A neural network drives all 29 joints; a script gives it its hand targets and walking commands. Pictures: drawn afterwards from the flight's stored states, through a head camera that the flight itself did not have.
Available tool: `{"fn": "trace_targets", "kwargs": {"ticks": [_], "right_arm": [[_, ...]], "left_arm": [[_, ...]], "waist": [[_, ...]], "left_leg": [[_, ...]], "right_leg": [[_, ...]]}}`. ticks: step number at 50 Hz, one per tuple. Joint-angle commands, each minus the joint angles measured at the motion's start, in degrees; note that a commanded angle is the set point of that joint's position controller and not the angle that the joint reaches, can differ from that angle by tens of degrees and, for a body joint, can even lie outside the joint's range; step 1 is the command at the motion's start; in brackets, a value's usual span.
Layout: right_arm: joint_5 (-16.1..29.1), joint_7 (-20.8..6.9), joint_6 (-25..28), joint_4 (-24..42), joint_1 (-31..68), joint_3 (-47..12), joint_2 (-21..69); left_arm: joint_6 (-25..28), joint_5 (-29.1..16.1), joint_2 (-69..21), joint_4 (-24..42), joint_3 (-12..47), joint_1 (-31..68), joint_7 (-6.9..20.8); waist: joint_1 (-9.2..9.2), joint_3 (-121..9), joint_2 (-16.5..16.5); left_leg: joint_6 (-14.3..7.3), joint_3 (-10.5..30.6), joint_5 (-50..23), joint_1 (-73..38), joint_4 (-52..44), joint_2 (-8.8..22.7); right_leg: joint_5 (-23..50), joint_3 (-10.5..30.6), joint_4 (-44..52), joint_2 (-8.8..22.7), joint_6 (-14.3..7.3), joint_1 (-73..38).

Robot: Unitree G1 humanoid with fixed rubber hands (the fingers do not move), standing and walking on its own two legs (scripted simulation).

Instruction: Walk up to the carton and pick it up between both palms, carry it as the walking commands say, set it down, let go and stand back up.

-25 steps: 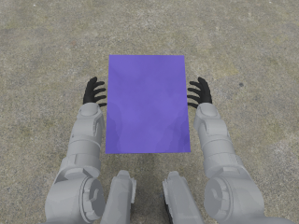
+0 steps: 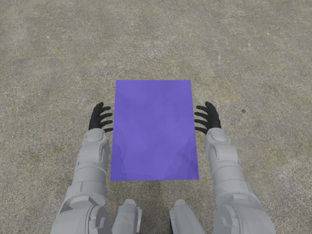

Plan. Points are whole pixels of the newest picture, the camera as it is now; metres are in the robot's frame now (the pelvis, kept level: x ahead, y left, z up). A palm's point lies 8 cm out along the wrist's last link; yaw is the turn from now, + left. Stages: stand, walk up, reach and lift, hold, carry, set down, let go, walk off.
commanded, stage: reach and lift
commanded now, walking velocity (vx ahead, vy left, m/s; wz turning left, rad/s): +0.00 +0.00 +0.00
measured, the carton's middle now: (153, 131) +0.43 +0.01 -0.13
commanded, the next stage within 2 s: none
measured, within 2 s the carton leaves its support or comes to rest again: neither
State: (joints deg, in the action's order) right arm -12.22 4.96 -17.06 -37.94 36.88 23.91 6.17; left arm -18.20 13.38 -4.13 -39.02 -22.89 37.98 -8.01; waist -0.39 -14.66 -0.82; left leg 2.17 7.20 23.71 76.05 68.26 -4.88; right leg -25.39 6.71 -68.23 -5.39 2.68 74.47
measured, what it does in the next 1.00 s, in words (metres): rises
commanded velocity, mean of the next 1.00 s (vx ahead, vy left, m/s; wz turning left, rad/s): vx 0.00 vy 0.00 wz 0.00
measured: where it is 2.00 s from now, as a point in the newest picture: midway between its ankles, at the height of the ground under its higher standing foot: outside the picture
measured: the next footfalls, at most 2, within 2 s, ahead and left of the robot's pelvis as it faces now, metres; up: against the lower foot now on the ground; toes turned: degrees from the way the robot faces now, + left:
none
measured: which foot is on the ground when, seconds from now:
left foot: down 0.00-1.00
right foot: down 0.00-1.00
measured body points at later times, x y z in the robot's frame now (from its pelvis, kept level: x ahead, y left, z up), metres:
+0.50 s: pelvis +0.02 +0.00 +0.07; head +0.13 +0.01 +0.51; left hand +0.39 +0.16 +0.03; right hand +0.39 -0.16 +0.03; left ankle +0.06 +0.13 -0.62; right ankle +0.05 -0.14 -0.62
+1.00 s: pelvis +0.04 +0.00 +0.11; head +0.08 +0.00 +0.56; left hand +0.37 +0.16 +0.10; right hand +0.37 -0.16 +0.10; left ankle +0.06 +0.13 -0.62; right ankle +0.05 -0.14 -0.62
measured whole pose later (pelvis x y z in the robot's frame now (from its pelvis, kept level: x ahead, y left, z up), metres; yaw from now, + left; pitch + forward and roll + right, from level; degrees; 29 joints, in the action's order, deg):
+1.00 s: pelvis +0.04 +0.00 +0.11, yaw +1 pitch +11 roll +0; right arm -16.9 0.7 -25.8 -25.2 19.2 20.4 9.8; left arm -26.8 17.7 -8.7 -25.7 -20.1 20.0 0.4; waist -0.2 -7.5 0.0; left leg 1.2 8.1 11.6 28.0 29.0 -2.6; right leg -13.1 7.7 -29.2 -2.7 1.1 26.7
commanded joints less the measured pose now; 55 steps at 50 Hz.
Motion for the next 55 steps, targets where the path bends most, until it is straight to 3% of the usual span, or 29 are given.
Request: {"fn": "trace_targets", "kwargs": {"ticks": [1,14,30,42,55], "right_arm": [[7.6,-18.35,0.59,-1.67,32.09,-30.82,56.28],[6.51,-19.83,-0.35,1.7,24.07,-32.59,56.05],[4.19,-20.65,-3.0,4.36,17.61,-33.01,56.32],[5.08,-20.42,-5.85,8.13,12.96,-35.43,56.02],[7.53,-20.88,-10.87,11.69,9.4,-37.88,56.66]], "left_arm": [[1.38,-8.15,-58.04,-0.94,30.02,31.97,22.04],[0.52,-6.89,-58.71,2.79,31.54,24.14,22.89],[-2.12,-5.2,-57.22,6.61,32.2,17.68,24.19],[-4.79,-6.19,-56.83,9.86,34.35,13.06,24.87],[-9.57,-8.72,-56.74,14.19,36.88,9.88,24.92]], "waist": [[0.17,-38.07,2.2],[-0.14,-34.32,2.14],[0.26,-25.69,1.11],[0.28,-20.28,0.82],[-0.02,-11.76,1.02]], "left_leg": [[-0.95,-5.8,-14.34,-28.13,-10.02,-2.5],[-1.01,-4.44,-21.22,-38.79,-19.35,-1.69],[-1.36,-4.38,-23.49,-50.33,-30.16,-0.99],[-1.53,-4.09,-26.06,-58.83,-37.53,-0.9],[-1.17,-3.8,-24.56,-66.56,-44.76,-0.57]], "right_leg": [[14.85,-5.92,9.65,-2.74,-1.27,-21.81],[21.44,-4.73,18.93,-1.53,-1.76,-30.71],[23.56,-3.94,30.79,-0.54,-1.74,-42.39],[26.85,-3.43,38.59,-0.04,-1.42,-53.24],[25.67,-3.53,45.33,-0.12,-1.64,-62.54]]}}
